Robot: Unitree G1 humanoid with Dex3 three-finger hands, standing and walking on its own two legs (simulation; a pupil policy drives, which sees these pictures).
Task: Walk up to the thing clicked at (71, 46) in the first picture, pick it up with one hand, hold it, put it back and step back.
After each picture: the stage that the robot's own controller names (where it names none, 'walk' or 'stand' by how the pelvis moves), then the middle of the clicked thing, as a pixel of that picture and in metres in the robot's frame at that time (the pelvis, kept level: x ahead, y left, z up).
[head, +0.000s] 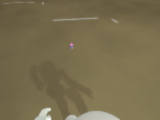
stand; (71, 46) +1.52 +0.48 -0.72
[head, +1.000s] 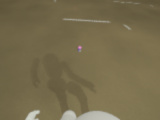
walk; (79, 49) +1.43 +0.21 -0.70
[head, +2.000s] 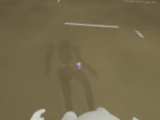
walk; (78, 65) +0.93 +0.18 -0.71
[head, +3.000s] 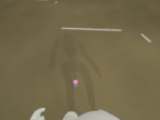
walk; (75, 83) +0.57 +0.19 -0.70
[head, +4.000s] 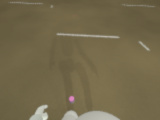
stand; (71, 99) +0.35 +0.19 -0.70
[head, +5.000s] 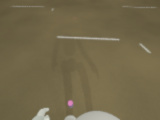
stand; (70, 104) +0.31 +0.21 -0.71
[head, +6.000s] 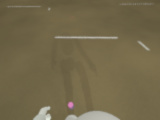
stand; (71, 105) +0.28 +0.21 -0.72
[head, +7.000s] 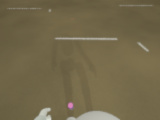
stand; (70, 106) +0.29 +0.22 -0.73
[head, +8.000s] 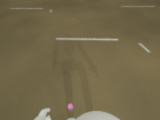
stand; (70, 107) +0.28 +0.22 -0.73
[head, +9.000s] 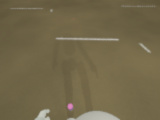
stand; (70, 107) +0.28 +0.22 -0.73
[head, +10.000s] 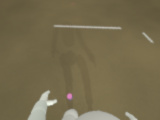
go down; (70, 97) +0.30 +0.21 -0.70
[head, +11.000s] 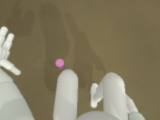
go down; (60, 64) +0.39 +0.21 -0.29
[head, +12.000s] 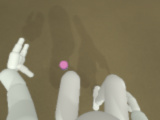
close in; (64, 66) +0.39 +0.20 -0.30
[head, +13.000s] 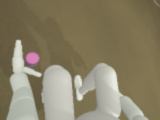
close in; (32, 60) +0.39 +0.24 -0.22
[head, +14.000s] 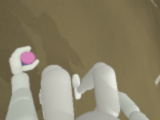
close; (27, 59) +0.38 +0.25 -0.22
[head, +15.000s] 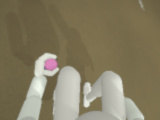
lift; (49, 65) +0.32 +0.25 -0.14
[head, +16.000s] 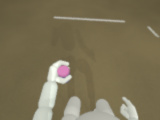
lift; (64, 74) +0.31 +0.18 +0.02
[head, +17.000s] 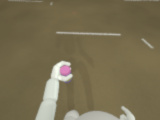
hold; (66, 74) +0.33 +0.17 +0.02
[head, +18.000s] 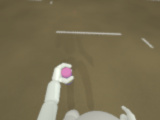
hold; (67, 76) +0.32 +0.17 +0.01
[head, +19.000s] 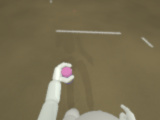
hold; (67, 75) +0.33 +0.17 +0.00
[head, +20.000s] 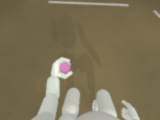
crouch; (66, 70) +0.36 +0.17 -0.05
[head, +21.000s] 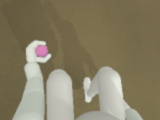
lower; (43, 54) +0.43 +0.23 -0.17
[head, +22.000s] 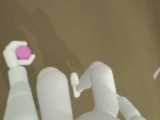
lower; (23, 54) +0.41 +0.25 -0.23
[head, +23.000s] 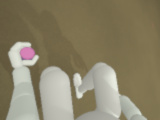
lower; (27, 55) +0.40 +0.26 -0.22
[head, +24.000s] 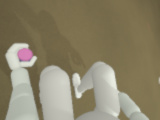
lower; (25, 56) +0.40 +0.26 -0.23
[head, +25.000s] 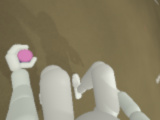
lower; (25, 57) +0.40 +0.25 -0.22
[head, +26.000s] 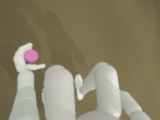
open; (30, 57) +0.39 +0.24 -0.22
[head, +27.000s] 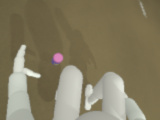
stand; (57, 59) +0.40 +0.22 -0.24
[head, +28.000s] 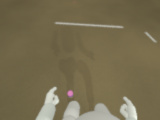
stand; (70, 94) +0.34 +0.19 -0.62
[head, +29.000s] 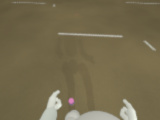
stand; (71, 101) +0.33 +0.19 -0.67
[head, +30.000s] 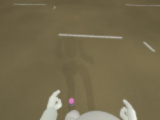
stand; (71, 102) +0.34 +0.19 -0.67
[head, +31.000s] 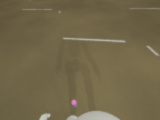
stand; (74, 103) +0.34 +0.19 -0.72
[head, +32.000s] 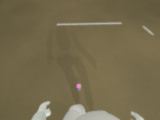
walk; (78, 87) +0.44 +0.14 -0.70
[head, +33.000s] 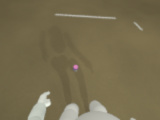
walk; (75, 68) +0.72 +0.17 -0.70
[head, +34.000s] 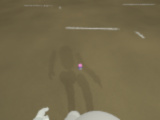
stand; (80, 67) +0.97 +0.22 -0.70
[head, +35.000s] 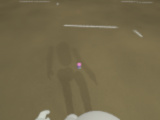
stand; (79, 66) +0.96 +0.20 -0.73
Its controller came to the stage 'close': yes
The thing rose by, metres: 0.73
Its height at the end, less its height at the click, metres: +0.00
